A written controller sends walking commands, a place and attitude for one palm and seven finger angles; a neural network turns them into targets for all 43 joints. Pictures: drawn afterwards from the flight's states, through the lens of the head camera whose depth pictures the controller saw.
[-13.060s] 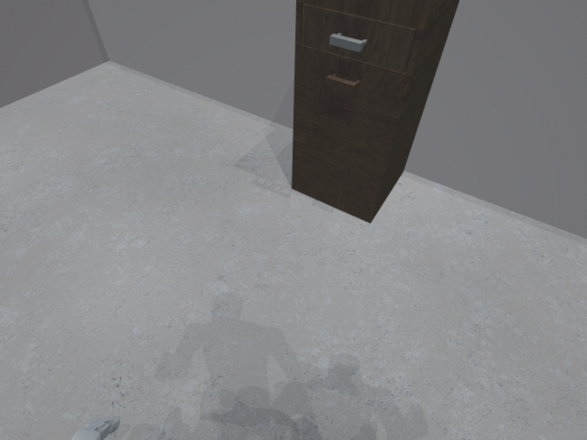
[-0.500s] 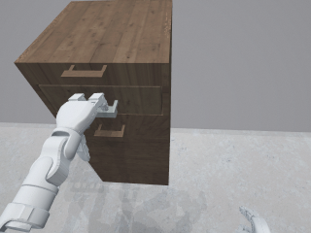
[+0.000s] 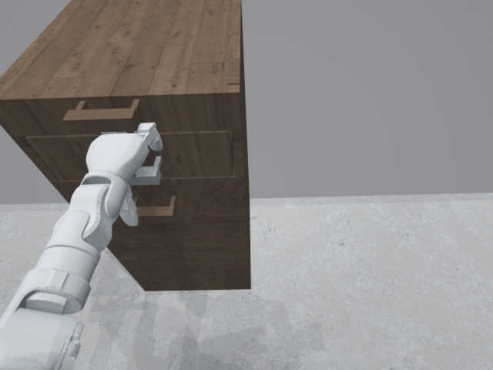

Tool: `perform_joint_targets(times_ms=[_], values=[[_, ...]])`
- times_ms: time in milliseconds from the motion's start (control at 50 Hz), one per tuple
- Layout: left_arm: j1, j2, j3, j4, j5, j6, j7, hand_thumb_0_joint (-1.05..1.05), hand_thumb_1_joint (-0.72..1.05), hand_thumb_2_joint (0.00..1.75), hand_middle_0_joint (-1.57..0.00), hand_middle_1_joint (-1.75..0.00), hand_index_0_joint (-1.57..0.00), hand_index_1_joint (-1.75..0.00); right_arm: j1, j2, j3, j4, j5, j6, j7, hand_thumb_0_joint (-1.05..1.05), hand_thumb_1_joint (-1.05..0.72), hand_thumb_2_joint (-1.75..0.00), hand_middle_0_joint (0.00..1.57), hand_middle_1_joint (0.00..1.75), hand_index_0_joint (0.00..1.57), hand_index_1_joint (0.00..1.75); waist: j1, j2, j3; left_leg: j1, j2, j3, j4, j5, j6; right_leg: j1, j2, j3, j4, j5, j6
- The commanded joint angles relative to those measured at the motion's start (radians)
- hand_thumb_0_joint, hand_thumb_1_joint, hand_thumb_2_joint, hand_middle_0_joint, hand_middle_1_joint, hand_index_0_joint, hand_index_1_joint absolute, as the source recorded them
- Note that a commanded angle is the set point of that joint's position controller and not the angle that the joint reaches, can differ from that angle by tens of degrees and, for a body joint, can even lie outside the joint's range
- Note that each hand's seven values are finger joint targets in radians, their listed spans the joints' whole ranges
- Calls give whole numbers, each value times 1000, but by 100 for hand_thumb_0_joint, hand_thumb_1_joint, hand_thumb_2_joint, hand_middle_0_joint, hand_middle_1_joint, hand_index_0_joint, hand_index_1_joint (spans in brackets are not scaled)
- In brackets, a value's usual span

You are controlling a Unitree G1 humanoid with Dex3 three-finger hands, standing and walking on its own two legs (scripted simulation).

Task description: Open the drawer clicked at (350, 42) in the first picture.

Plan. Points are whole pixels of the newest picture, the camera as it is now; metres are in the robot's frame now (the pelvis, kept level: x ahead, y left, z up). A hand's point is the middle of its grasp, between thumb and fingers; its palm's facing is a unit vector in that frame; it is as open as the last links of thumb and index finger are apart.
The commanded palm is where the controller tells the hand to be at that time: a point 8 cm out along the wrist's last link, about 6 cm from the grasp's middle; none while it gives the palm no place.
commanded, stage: move the hooked fingers above the handle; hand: left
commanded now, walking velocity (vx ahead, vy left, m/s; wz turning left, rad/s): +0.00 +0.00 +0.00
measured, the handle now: (133, 168) +0.48 +0.24 +0.03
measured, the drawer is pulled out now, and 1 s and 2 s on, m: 0.00 0.00 0.00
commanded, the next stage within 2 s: none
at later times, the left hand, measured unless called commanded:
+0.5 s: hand (133, 170) +0.43 +0.22 +0.08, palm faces +0.01 -0.06 -1.00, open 13.8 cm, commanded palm +0.40 +0.24 +0.15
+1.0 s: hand (129, 172) +0.42 +0.22 +0.08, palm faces +0.01 -0.07 -1.00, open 13.8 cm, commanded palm +0.40 +0.25 +0.15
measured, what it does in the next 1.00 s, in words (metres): stands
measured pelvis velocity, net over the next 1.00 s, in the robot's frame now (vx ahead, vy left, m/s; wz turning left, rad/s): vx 0.00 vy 0.01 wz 0.00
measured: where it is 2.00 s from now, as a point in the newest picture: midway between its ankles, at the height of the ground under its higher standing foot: outside the picture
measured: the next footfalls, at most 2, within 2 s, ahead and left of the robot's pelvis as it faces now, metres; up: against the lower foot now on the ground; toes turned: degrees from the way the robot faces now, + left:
none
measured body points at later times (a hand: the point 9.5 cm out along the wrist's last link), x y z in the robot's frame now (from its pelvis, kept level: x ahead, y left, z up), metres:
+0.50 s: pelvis +0.01 +0.01 +0.00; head +0.05 -0.01 +0.45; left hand +0.42 +0.22 +0.14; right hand +0.12 -0.26 -0.13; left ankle +0.02 +0.12 -0.72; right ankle -0.04 -0.10 -0.72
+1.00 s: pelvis +0.00 +0.01 +0.00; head +0.05 -0.01 +0.45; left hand +0.42 +0.22 +0.14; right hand +0.13 -0.25 -0.12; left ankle +0.02 +0.12 -0.72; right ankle -0.04 -0.10 -0.72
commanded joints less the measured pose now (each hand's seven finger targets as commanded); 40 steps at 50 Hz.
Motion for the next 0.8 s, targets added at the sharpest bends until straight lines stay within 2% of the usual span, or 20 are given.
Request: perform_joint_targets(times_ms=[0,40,60,120,180,220,240,260,300,340,360,400,420,440,500,540,620,640,720,780], values=[[-353,352,204,-87,23,37,74,0,-50,30,-30,-120,-30,-120,-19,-126,-37,-130,-3,-30,-7,0,-90,-90,20,30,20,30,54,-34,-304,151,-36,52,-33,258,50,93,-1,-15,-82,364,-6],[-384,377,213,-137,29,27,81,0,-50,30,-30,-120,-30,-120,-13,-127,-41,-142,-3,-29,-9,0,-90,-90,20,30,20,30,52,-13,-375,168,-38,54,-28,289,53,131,-3,-6,-74,409,-5],[-377,345,187,-157,21,26,80,0,-50,30,-30,-120,-30,-120,-13,-126,-45,-149,-3,-32,-8,0,-90,-90,20,30,20,30,45,2,-381,180,-38,55,-28,293,56,132,-3,-7,-77,421,-4],[-397,289,135,-172,4,16,61,0,-50,30,-30,-120,-30,-120,-2,-130,-55,-140,0,-39,-13,0,-90,-90,20,30,20,30,6,-41,-365,204,-33,53,-23,296,63,107,0,-8,-94,424,2],[-381,278,119,-197,-17,3,39,0,-50,30,-30,-120,-30,-120,6,-136,-60,-131,3,-44,-17,0,-90,-90,20,30,20,30,-4,-46,-342,229,-33,48,-23,294,67,83,4,-9,-103,425,4],[-429,206,51,-224,-24,-7,25,0,-50,30,-30,-120,-30,-120,11,-130,-62,-124,2,-46,-14,0,-90,-90,20,30,20,30,-29,-34,-322,256,-32,41,-20,310,66,49,4,-15,-107,412,2],[-426,198,41,-226,-24,-9,23,0,-50,30,-30,-120,-30,-120,10,-129,-62,-121,3,-47,-13,0,-90,-90,20,30,20,30,-25,-14,-319,271,-31,39,-20,305,65,27,6,-16,-109,397,3],[-422,226,67,-201,-19,-8,25,0,-50,30,-30,-120,-30,-120,14,-132,-61,-112,3,-44,-12,0,-90,-90,20,30,20,30,-20,-7,-299,269,-28,32,-22,301,61,17,9,-23,-104,378,-4],[-447,216,60,-209,-14,-9,31,0,-50,30,-30,-120,-30,-120,13,-128,-58,-109,1,-43,-8,0,-90,-90,20,30,20,30,-16,5,-314,282,-29,28,-20,307,59,9,10,-25,-101,368,-7],[-441,260,106,-204,-4,-9,45,0,-50,30,-30,-120,-30,-120,9,-128,-57,-109,0,-38,-5,0,-90,-90,20,30,20,30,2,13,-338,280,-30,29,-17,331,56,26,10,-25,-89,383,-10],[-436,259,112,-177,-2,-1,53,0,-50,30,-30,-120,-30,-120,7,-127,-52,-109,0,-35,-4,0,-90,-90,20,30,20,30,5,-3,-322,264,-30,27,-19,330,55,29,11,-32,-84,382,-13],[-437,295,152,-166,5,11,69,0,-50,30,-30,-120,-30,-120,2,-126,-49,-113,0,-34,0,0,-90,-90,20,30,20,30,22,1,-340,251,-29,33,-18,354,52,50,10,-34,-73,404,-14],[-422,348,201,-164,4,17,77,0,-50,30,-30,-120,-30,-120,-1,-131,-47,-116,-5,-31,0,0,-90,-90,20,30,20,30,39,-5,-368,239,-30,37,-17,372,52,91,7,-28,-71,433,-14],[-399,369,221,-152,17,28,83,0,-50,30,-30,-120,-30,-120,-9,-126,-44,-123,-3,-28,-1,0,-90,-90,20,30,20,30,48,-9,-381,234,-32,40,-16,383,52,107,7,-25,-64,457,-11],[-352,351,210,-175,12,56,84,0,-50,30,-30,-120,-30,-120,-32,-121,-39,-146,-1,-27,2,0,-90,-90,20,30,20,30,58,-16,-378,216,-32,52,-22,401,51,143,4,-24,-66,507,-6],[-329,391,249,-198,6,59,81,0,-50,30,-30,-120,-30,-120,-40,-124,-39,-151,1,-24,-1,0,-90,-90,20,30,20,30,62,-37,-391,221,-31,54,-27,411,52,167,4,-20,-69,520,-3],[-344,278,133,-242,-3,69,43,0,-50,30,-30,-120,-30,-120,-44,-130,-44,-154,4,-30,-4,0,-90,-90,20,30,20,30,17,-36,-354,261,-27,49,-30,407,58,118,4,-28,-88,491,-1],[-336,284,134,-252,-2,66,33,0,-50,30,-30,-120,-30,-120,-47,-132,-48,-154,7,-31,-5,0,-90,-90,20,30,20,30,14,-31,-341,279,-24,47,-29,395,59,91,8,-27,-92,470,1],[-360,148,-4,-321,-34,43,-23,0,-50,30,-30,-120,-30,-120,-42,-123,-51,-152,2,-35,-6,0,-90,-90,20,30,20,30,-25,-5,-318,336,-24,30,-22,389,61,40,6,-31,-108,424,-2],[-376,167,13,-324,-41,16,-30,0,-50,30,-30,-120,-30,-120,-34,-121,-50,-137,-1,-35,-9,0,-90,-90,20,30,20,30,-19,-14,-311,342,-27,16,-19,368,60,18,8,-33,-106,403,-3]])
